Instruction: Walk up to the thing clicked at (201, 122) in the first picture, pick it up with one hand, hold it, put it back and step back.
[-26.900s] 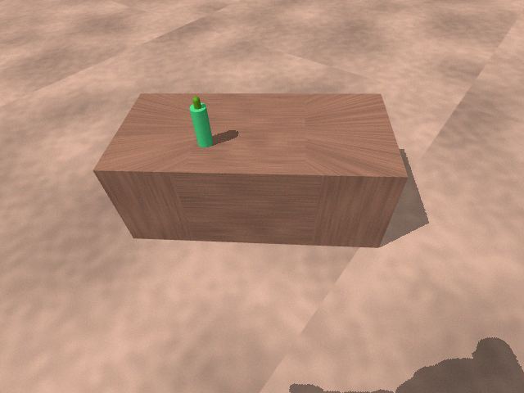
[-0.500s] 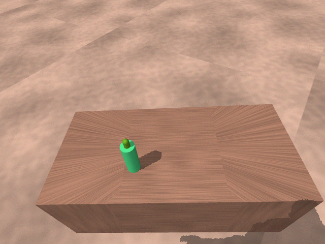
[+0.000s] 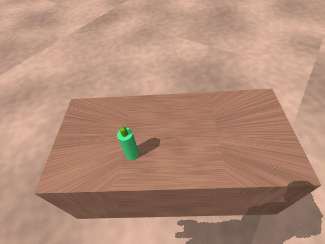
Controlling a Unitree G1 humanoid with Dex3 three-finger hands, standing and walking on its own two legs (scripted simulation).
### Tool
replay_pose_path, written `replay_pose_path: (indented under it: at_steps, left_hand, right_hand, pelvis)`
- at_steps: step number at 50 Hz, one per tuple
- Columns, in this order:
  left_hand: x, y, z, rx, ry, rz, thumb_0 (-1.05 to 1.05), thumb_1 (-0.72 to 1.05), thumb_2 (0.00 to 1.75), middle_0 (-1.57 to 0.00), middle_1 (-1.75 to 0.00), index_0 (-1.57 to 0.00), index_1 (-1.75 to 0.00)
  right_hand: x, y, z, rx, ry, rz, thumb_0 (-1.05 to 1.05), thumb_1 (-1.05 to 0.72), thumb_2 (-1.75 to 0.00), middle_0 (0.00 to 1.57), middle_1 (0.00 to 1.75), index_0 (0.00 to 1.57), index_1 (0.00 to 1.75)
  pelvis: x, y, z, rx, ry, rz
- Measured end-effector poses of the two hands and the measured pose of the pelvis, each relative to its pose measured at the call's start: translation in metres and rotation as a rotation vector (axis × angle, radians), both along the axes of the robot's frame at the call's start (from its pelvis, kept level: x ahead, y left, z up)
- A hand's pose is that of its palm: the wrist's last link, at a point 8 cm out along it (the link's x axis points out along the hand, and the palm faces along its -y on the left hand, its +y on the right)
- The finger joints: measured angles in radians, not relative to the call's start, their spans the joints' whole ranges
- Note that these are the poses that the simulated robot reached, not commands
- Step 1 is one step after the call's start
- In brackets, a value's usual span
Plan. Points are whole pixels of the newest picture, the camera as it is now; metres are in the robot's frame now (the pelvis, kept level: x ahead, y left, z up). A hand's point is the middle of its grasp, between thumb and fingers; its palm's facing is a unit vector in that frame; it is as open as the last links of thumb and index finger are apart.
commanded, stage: step back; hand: left
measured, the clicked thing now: (127, 142) +0.53 +0.19 -0.22
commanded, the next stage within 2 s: none
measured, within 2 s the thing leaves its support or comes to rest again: neither
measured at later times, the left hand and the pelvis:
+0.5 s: hand out of the picture +0.02 +0.32 -0.17, palm faces -0.07 -0.92 -0.38, open 7.4 cm; pelvis -0.10 +0.06 -0.01, yaw -3 degrees
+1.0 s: hand out of the picture -0.10 +0.33 -0.16, palm faces -0.02 -0.92 -0.39, open 7.4 cm; pelvis -0.24 +0.07 -0.02, yaw -2 degrees
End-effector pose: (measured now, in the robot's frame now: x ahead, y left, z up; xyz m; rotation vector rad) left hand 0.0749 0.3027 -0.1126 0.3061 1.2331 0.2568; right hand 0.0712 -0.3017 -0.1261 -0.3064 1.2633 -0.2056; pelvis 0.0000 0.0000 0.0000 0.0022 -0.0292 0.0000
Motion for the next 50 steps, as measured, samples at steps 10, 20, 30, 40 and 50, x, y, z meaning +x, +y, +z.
replay_pose_path:
  at_steps: [10,20,30,40,50]
  left_hand:
    - [0.016,0.047,-0.018,0.029,-0.1,-0.087,0.01,0.9,0.9,-0.2,-0.3,-0.2,-0.3]
    - [-0.021,0.064,-0.019,0.003,-0.07,-0.093,0.01,0.9,0.9,-0.2,-0.3,-0.2,-0.3]
    - [-0.09,0.058,-0.021,0.03,-0.006,-0.133,0.01,0.9,0.9,-0.2,-0.3,-0.2,-0.3]
    - [-0.158,0.047,0.005,0.046,-0.041,-0.11,0.01,0.9,0.9,-0.2,-0.3,-0.2,-0.3]
    - [-0.188,0.069,-0.012,0.024,-0.149,-0.109,0.01,0.9,0.9,-0.2,-0.3,-0.2,-0.3]
  right_hand:
    - [-0.041,0.012,0.003,-0.098,-0.001,0.001,0.0,-0.91,-0.9,0.2,0.3,0.2,0.3]
    - [-0.098,0.049,0.016,-0.098,0.03,-0.015,0.0,-0.91,-0.9,0.2,0.3,0.2,0.3]
    - [-0.121,0.047,-0.004,-0.051,-0.092,-0.016,0.0,-0.9,-0.9,0.2,0.3,0.21,0.3]
    - [-0.168,0.037,-0.002,-0.033,-0.107,-0.027,0.0,-0.91,-0.9,0.2,0.3,0.2,0.3]
    - [-0.235,0.052,0.004,-0.086,-0.063,0.035,0.0,-0.91,-0.9,0.2,0.3,0.2,0.3]
  pelvis:
    - [-0.041,0.04,-0.023,-0.006,0.008,0.012]
    - [-0.078,0.061,-0.01,-0.023,0.012,-0.018]
    - [-0.131,0.055,-0.022,-0.005,0.003,-0.086]
    - [-0.181,0.05,-0.012,0.021,-0.004,-0.079]
    - [-0.244,0.066,-0.022,0.014,-0.022,-0.032]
